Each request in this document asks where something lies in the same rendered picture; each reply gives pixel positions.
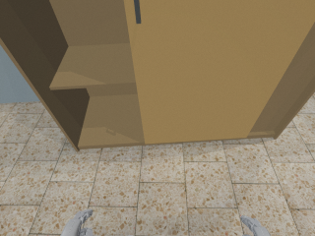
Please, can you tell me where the right robot hand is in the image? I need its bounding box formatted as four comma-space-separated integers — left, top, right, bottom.
240, 215, 271, 236

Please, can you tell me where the left robot hand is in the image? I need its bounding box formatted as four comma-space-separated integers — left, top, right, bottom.
60, 208, 95, 236

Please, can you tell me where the wardrobe door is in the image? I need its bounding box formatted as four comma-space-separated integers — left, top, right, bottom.
123, 0, 315, 145
250, 22, 315, 132

